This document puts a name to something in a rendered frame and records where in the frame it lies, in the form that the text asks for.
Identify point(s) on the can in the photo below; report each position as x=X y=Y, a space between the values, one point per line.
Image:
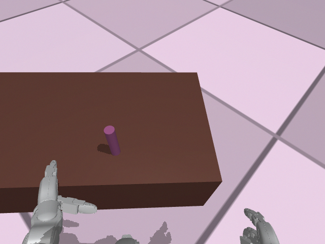
x=112 y=140

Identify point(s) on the left robot hand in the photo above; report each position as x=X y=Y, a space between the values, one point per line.
x=48 y=191

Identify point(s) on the left robot arm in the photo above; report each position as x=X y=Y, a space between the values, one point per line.
x=46 y=224

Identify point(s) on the right robot hand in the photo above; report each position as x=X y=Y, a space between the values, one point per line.
x=264 y=233

